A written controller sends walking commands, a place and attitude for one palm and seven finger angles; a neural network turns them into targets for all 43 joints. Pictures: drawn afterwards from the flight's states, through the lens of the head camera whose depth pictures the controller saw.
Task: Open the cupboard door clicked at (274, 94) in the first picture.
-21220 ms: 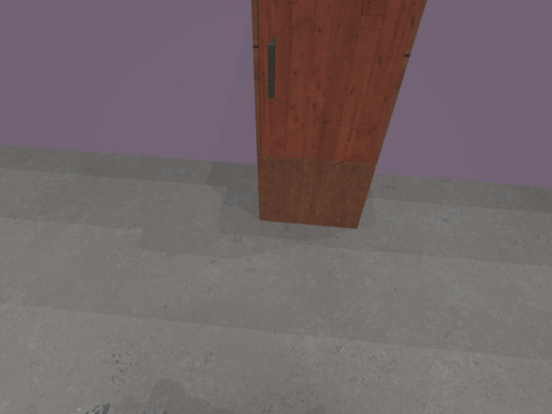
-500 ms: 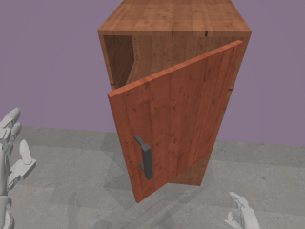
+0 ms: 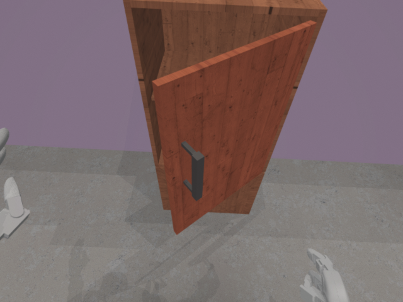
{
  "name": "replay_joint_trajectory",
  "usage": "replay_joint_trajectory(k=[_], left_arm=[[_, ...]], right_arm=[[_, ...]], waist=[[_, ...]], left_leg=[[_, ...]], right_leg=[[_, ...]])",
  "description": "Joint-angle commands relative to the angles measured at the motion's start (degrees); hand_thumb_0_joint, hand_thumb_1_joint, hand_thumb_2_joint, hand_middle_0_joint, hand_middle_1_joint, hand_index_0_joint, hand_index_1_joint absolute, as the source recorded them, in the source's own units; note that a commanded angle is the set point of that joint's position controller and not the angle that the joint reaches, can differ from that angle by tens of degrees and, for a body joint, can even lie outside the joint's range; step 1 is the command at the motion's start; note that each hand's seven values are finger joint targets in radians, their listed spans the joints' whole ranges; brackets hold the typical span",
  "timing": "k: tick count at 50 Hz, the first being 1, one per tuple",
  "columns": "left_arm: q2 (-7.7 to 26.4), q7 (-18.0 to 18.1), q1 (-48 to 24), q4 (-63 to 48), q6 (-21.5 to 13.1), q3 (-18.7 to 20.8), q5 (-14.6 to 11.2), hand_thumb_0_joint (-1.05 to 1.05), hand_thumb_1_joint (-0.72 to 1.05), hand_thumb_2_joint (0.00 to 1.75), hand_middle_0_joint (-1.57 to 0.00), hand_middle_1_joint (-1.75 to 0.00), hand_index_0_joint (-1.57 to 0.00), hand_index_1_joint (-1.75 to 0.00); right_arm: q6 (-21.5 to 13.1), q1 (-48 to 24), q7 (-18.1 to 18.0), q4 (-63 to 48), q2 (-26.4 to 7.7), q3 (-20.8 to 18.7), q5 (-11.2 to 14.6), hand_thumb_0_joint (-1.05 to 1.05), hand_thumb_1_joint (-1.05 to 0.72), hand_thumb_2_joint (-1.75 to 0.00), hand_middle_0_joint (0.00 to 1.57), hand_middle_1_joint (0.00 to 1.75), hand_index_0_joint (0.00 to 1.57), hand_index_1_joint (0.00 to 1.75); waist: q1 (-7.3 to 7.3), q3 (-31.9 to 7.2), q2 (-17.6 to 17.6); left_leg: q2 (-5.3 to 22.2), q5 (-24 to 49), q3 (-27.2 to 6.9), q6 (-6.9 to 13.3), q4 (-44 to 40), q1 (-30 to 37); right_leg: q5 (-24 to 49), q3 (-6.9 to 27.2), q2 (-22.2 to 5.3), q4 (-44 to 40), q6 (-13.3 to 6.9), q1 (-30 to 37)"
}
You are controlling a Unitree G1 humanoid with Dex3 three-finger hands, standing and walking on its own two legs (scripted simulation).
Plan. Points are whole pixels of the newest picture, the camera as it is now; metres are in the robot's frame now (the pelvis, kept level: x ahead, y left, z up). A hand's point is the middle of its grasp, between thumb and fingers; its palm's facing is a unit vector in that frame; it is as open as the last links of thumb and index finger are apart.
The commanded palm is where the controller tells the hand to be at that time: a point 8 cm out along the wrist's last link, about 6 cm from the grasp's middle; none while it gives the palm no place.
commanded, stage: step back with the hand held close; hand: left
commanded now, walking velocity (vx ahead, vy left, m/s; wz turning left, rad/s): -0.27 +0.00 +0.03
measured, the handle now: (192, 172) +0.39 +0.05 +0.02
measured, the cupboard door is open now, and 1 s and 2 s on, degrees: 41 41 41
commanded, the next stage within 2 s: stop stepping back and stand still in 0.52 s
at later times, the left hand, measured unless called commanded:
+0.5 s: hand out of the picture +0.10 +0.29 +0.18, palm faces +0.53 -0.72 -0.44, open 7.4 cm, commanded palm +0.03 +0.31 +0.18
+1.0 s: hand out of the picture +0.00 +0.24 +0.17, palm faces +0.34 -0.79 -0.51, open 7.4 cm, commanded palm -0.06 +0.29 +0.18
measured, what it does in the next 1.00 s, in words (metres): walks backwards: right foot, then left foot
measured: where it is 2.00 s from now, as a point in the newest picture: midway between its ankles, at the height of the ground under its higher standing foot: outside the picture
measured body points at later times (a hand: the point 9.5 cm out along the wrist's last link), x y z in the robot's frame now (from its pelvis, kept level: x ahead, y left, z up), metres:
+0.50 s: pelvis -0.09 +0.00 -0.01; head -0.08 +0.03 +0.44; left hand +0.06 +0.32 +0.21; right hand +0.09 -0.21 -0.09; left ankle +0.07 +0.10 -0.73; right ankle -0.14 -0.13 -0.67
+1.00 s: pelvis -0.21 -0.01 +0.01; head -0.21 +0.01 +0.46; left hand -0.03 +0.28 +0.20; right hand -0.07 -0.25 -0.06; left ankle -0.09 +0.08 -0.73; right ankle -0.24 -0.08 -0.72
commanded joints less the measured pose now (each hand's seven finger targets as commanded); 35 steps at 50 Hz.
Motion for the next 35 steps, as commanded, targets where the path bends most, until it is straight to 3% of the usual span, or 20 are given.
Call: replay_joint_trajectory(k=[1, 5, 7, 10, 13, 15, 16, 17, 19, 20, 21, 24, 26, 27, 28, 29, 30, 32, 34, 35], left_arm=[[9.1, 1.4, -2.5, -10.4, -4.6, 8.1, 0.7, 0.00, 0.90, 0.90, -0.20, -0.30, -0.20, -0.30], [9.4, 1.3, -2.9, -12.8, -5.7, 8.8, 0.8, 0.00, 0.90, 0.90, -0.20, -0.30, -0.20, -0.30], [9.1, 1.3, -3.6, -13.2, -5.9, 8.6, 0.7, 0.00, 0.90, 0.90, -0.20, -0.30, -0.20, -0.30], [9.3, 2.0, -5.7, -13.7, -5.9, 6.9, -0.2, 0.00, 0.90, 0.90, -0.20, -0.30, -0.20, -0.30], [10.5, 2.6, -7.8, -14.0, -6.0, 7.1, -0.2, 0.00, 0.90, 0.90, -0.20, -0.30, -0.20, -0.30], [10.7, 2.8, -6.8, -14.5, -6.3, 8.3, -0.3, 0.00, 0.90, 0.90, -0.20, -0.30, -0.20, -0.30], [10.0, 2.6, -6.4, -15.3, -6.4, 8.9, -0.2, 0.00, 0.90, 0.90, -0.20, -0.30, -0.20, -0.30], [11.0, 2.4, -6.9, -16.1, -6.4, 10.8, 0.0, 0.00, 0.90, 0.90, -0.20, -0.30, -0.20, -0.30], [14.3, 2.3, -7.3, -17.8, -7.0, 12.9, -0.8, 0.00, 0.90, 0.90, -0.20, -0.30, -0.20, -0.30], [11.1, 2.3, -3.9, -13.6, -6.5, 11.1, -1.4, 0.00, 0.90, 0.90, -0.20, -0.30, -0.20, -0.30], [9.8, 2.4, -1.2, -12.2, -6.0, 10.2, -1.9, 0.00, 0.90, 0.90, -0.20, -0.30, -0.20, -0.30], [9.0, 2.3, -3.8, -13.9, -5.6, 7.9, -2.5, 0.00, 0.90, 0.90, -0.20, -0.30, -0.20, -0.30], [9.2, 1.5, -4.5, -13.9, -5.8, 6.8, -3.2, 0.00, 0.90, 0.90, -0.20, -0.30, -0.20, -0.30], [9.6, 0.9, -5.2, -13.8, -6.2, 6.8, -3.4, 0.00, 0.90, 0.90, -0.20, -0.30, -0.20, -0.30], [10.9, 0.5, -6.5, -13.9, -6.7, 6.9, -3.0, 0.00, 0.90, 0.90, -0.20, -0.30, -0.20, -0.30], [14.7, 1.0, -6.6, -14.6, -7.3, 9.2, -2.3, 0.00, 0.90, 0.90, -0.20, -0.30, -0.20, -0.30], [16.7, 1.8, -10.9, -17.4, -8.2, 9.9, -1.4, 0.00, 0.90, 0.90, -0.20, -0.30, -0.20, -0.30], [12.3, 0.5, -8.8, -12.5, -5.7, 6.7, -0.8, 0.00, 0.90, 0.90, -0.20, -0.30, -0.20, -0.30], [13.5, 0.7, -7.0, -12.2, -4.2, 9.1, -1.2, 0.00, 0.90, 0.90, -0.20, -0.30, -0.20, -0.30], [11.3, 0.5, -5.2, -11.1, -3.7, 8.0, -1.5, 0.00, 0.90, 0.90, -0.20, -0.30, -0.20, -0.30]], right_arm=[[-4.7, -5.3, -0.8, -9.3, -7.7, -2.8, -0.5, 0.00, -0.90, -0.90, 0.20, 0.30, 0.20, 0.30], [-6.1, -4.6, -0.5, -8.8, -7.3, -3.0, -0.7, 0.00, -0.90, -0.90, 0.20, 0.30, 0.20, 0.30], [-6.5, -3.7, -0.4, -8.1, -7.2, -3.1, -1.0, 0.00, -0.90, -0.90, 0.20, 0.30, 0.20, 0.30], [-6.5, -2.7, -0.2, -5.7, -6.3, -2.8, -1.2, 0.00, -0.90, -0.90, 0.20, 0.30, 0.20, 0.30], [-5.8, -2.8, -0.1, -4.8, -6.3, -2.6, -1.1, 0.00, -0.90, -0.90, 0.20, 0.30, 0.20, 0.30], [-5.7, -3.9, -0.6, -5.5, -6.9, -2.5, -1.1, 0.00, -0.90, -0.90, 0.20, 0.30, 0.20, 0.30], [-6.2, -5.1, -0.8, -6.2, -7.5, -2.5, -1.2, 0.00, -0.90, -0.90, 0.20, 0.30, 0.20, 0.30], [-6.8, -5.7, -0.8, -6.5, -7.1, -3.1, -1.5, 0.00, -0.90, -0.90, 0.20, 0.30, 0.20, 0.30], [-8.2, -4.9, 0.0, -5.3, -5.3, -4.2, -1.5, 0.00, -0.90, -0.90, 0.20, 0.30, 0.20, 0.30], [-8.5, -6.0, 0.6, -4.6, -5.5, -4.4, -1.5, 0.00, -0.90, -0.90, 0.20, 0.30, 0.20, 0.30], [-8.6, -6.4, 1.3, -4.3, -5.7, -4.6, -1.2, 0.00, -0.90, -0.90, 0.20, 0.30, 0.20, 0.30], [-8.9, -6.7, 1.8, -3.4, -5.1, -3.4, -1.4, 0.00, -0.90, -0.90, 0.20, 0.30, 0.20, 0.30], [-9.0, -5.9, 2.0, -2.6, -5.1, -2.9, -1.5, 0.00, -0.90, -0.90, 0.20, 0.30, 0.20, 0.30], [-8.7, -6.1, 2.2, -2.3, -5.0, -3.0, -1.7, 0.00, -0.90, -0.90, 0.20, 0.30, 0.20, 0.30], [-8.1, -5.4, 2.4, -1.8, -4.3, -3.0, -1.5, 0.00, -0.90, -0.90, 0.20, 0.30, 0.20, 0.30], [-7.2, -4.9, 2.3, -0.6, -3.5, -2.9, -1.7, 0.00, -0.90, -0.90, 0.20, 0.30, 0.20, 0.30], [-7.5, -7.9, 2.2, -1.5, -3.5, -1.8, -2.9, 0.00, -0.90, -0.90, 0.20, 0.30, 0.20, 0.30], [-7.1, -6.5, 1.4, -2.9, -2.9, -1.8, -0.9, 0.00, -0.90, -0.90, 0.20, 0.30, 0.20, 0.30], [-6.5, -8.2, 0.0, -4.1, -3.3, -0.8, -0.7, 0.00, -0.90, -0.90, 0.20, 0.30, 0.20, 0.30], [-6.3, -7.2, -0.5, -4.0, -3.4, -0.3, -0.8, 0.00, -0.90, -0.90, 0.20, 0.30, 0.20, 0.30]], waist=[[0.54, -4.2, 6.5], [0.18, -5.5, 5.2], [-0.15, -4.8, 1.8], [-0.93, -5.7, -4.2], [-1.46, -5.2, -3.6], [-1.14, -4.2, 5.6], [-0.62, -5.2, 13.8], [0.27, -7.8, 17.8], [0.00, -11.5, 9.3], [0.42, -10.5, 7.9], [0.68, -10.6, 9.6], [0.34, -8.3, 14.4], [0.67, -10.7, 13.6], [0.90, -10.0, 11.2], [0.48, -9.0, 2.0], [0.74, -9.5, -8.7], [2.01, -7.0, -8.4], [0.39, -9.0, -13.5], [0.21, -8.3, -8.3], [-0.51, -8.3, -2.0]], left_leg=[[8.0, -28.5, -10.7, 3.1, -15.0, -20.9], [6.3, -28.7, -10.1, 3.0, -10.5, -19.4], [4.3, -28.4, -8.6, 2.1, -6.1, -17.2], [0.2, -19.1, -5.4, -0.9, 5.8, -1.5], [0.2, -17.8, -6.3, -1.0, 6.5, 3.9], [5.6, -26.1, -13.5, 1.0, -5.3, -5.2], [12.1, -35.1, -20.9, 3.6, -16.8, -15.8], [18.6, -37.8, -27.4, 6.7, -24.7, -23.4], [19.3, -23.0, -24.9, 7.1, -20.8, -12.1], [18.1, -20.7, -20.4, 6.7, -18.8, -9.0], [17.1, -21.0, -16.2, 5.4, -19.2, -8.9], [14.9, -22.2, -13.5, 2.4, -23.2, -9.1], [13.0, -18.7, -11.0, -0.9, -22.4, -3.1], [11.3, -15.9, -8.4, -3.1, -17.1, -1.1], [6.6, -10.4, -3.9, -5.5, -3.0, 2.6], [1.5, -7.8, -2.6, -6.7, 16.3, 5.3], [-1.1, -15.1, -2.3, -6.4, 26.2, -2.2], [-0.5, -13.6, -4.3, -4.8, 28.2, -10.0], [-0.9, -8.4, -0.6, -3.8, 13.5, -4.0], [-2.5, -2.2, 0.5, -3.4, 3.9, 1.0]], right_leg=[[-7.3, 4.0, 0.9, 4.5, 0.3, 15.9], [-7.2, 7.5, 0.4, 3.8, -0.6, 12.8], [-11.6, 10.7, -1.1, 0.0, -1.6, 7.5], [-18.3, 15.2, -7.1, -9.3, -4.5, -9.3], [-20.8, 12.3, -7.1, -9.3, -3.9, -16.3], [-20.9, 7.8, -2.3, 0.3, -1.7, -10.3], [-16.6, 3.7, 2.7, 13.9, 0.1, 0.1], [-14.4, 1.3, 6.4, 31.3, 1.0, 9.1], [-19.4, 5.1, 5.7, 42.0, 0.2, 1.1], [-19.6, 4.7, 5.1, 41.3, -0.1, -1.2], [-20.1, 2.5, 5.1, 39.6, -0.3, 0.1], [-22.3, -1.5, 5.0, 24.1, -1.4, 5.3], [-24.6, -3.0, 5.6, 7.7, -2.7, 7.5], [-22.5, -0.5, 3.1, -4.7, -4.1, 6.8], [-21.1, 10.6, -4.7, -15.6, -7.5, 0.4], [-13.9, 27.4, -18.4, -22.1, -12.0, -9.6], [10.1, 24.1, -21.3, -18.6, -13.4, -7.3], [36.6, 12.3, -14.4, -5.7, -8.9, 5.7], [35.0, 7.4, -10.9, -1.8, -7.0, 7.0], [32.1, 6.0, -8.2, -0.5, -5.3, 7.1]])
